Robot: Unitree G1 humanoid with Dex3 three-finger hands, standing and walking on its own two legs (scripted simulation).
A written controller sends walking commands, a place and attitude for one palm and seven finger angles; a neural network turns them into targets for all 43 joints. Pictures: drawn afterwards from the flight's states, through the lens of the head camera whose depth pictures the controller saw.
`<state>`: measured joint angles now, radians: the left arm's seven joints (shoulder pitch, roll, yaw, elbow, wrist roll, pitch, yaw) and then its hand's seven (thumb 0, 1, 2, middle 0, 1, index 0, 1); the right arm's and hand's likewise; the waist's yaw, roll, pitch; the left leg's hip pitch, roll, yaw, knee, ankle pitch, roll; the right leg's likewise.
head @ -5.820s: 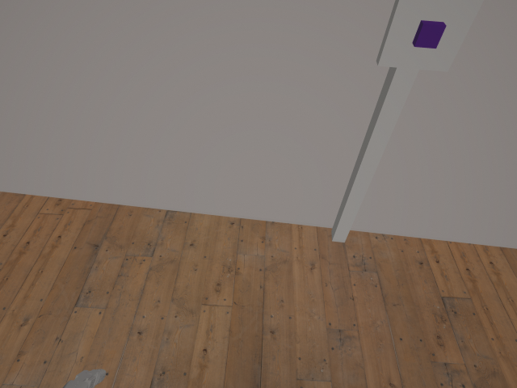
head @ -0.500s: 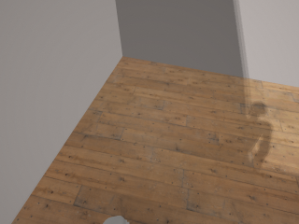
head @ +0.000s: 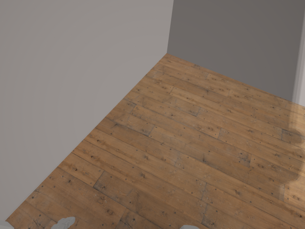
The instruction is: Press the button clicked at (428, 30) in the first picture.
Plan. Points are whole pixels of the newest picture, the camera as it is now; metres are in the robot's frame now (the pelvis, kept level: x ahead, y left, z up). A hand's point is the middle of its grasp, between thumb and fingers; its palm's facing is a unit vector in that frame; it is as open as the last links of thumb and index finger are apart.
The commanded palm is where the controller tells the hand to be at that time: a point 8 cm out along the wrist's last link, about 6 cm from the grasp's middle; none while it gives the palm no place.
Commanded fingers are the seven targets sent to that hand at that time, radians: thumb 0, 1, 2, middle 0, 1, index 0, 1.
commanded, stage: turn to face it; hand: left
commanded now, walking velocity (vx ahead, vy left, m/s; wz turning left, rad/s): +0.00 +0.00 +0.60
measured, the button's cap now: out of the picture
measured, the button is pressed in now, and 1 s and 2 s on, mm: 0 0 0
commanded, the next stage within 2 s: take the last steps up to it in 1.60 s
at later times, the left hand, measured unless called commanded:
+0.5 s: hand out of the picture -0.01 +0.17 -0.16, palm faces +0.33 -0.91 -0.26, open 7.4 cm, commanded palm none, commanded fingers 0.00 0.90 0.90 -0.20 -0.30 -0.20 -0.30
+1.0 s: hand out of the picture -0.04 +0.25 -0.15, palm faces +0.57 -0.78 -0.25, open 7.4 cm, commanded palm none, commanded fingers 0.00 0.90 0.90 -0.20 -0.30 -0.20 -0.30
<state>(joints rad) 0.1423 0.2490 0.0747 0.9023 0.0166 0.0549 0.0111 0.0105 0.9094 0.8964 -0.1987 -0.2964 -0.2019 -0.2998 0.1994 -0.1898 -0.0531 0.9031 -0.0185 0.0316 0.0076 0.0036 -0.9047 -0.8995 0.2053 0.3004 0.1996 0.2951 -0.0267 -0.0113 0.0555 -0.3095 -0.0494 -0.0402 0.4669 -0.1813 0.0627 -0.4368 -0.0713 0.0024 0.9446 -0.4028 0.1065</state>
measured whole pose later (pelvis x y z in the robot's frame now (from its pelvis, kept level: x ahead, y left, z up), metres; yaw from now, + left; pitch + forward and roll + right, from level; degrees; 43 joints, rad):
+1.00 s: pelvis -0.03 +0.00 +0.00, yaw +36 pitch +0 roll -1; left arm 0.12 0.25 0.06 0.86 0.01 0.05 0.01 0.01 0.91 0.90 -0.20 -0.30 -0.20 -0.30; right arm 0.19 -0.21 -0.05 0.90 -0.02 0.04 0.01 0.00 -0.90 -0.90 0.21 0.30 0.20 0.30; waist -0.03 0.00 0.07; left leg -0.28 -0.06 -0.08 0.49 -0.21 0.04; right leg -0.42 -0.06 0.00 0.87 -0.42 0.10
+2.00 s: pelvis -0.06 -0.02 -0.01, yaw +57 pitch -1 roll +1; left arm 0.27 0.18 0.03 1.01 0.03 -0.01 -0.01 0.01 0.91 0.90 -0.20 -0.30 -0.20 -0.30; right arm 0.30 -0.19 -0.05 1.04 -0.02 0.01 -0.01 0.00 -0.92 -0.90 0.20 0.30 0.20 0.30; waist -0.01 0.02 -0.02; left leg -0.25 -0.02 0.02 0.56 -0.32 0.03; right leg -0.19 -0.03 -0.09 0.53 -0.32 0.01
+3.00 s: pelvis +0.07 +0.21 -0.02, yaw +56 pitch -2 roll +2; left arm 0.14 0.17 0.03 1.00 0.03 -0.01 0.02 0.00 0.91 0.90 -0.20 -0.30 -0.20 -0.30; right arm 0.33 -0.12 -0.05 1.11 -0.01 0.01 -0.03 0.00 -0.91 -0.90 0.20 0.30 0.20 0.29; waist -0.04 0.01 0.09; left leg -0.18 0.07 0.16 0.65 -0.43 -0.02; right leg -0.36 -0.06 -0.09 0.60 -0.18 -0.01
